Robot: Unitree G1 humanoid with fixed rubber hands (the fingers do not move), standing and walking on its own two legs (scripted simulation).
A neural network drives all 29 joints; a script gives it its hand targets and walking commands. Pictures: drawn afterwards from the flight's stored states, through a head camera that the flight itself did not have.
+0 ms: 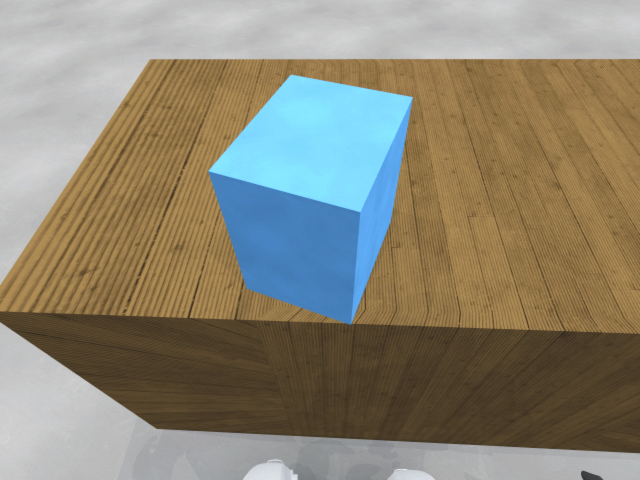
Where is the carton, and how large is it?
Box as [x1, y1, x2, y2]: [208, 75, 412, 324]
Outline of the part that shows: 290,75 208,171 246,287 350,324 390,221 412,97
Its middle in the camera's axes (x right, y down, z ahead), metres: +0.00 -0.06 +0.52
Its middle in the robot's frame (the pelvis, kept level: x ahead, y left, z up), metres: +0.45 +0.02 +0.10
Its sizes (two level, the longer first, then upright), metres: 0.205 0.164 0.228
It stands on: a pedestal, 0.71 m high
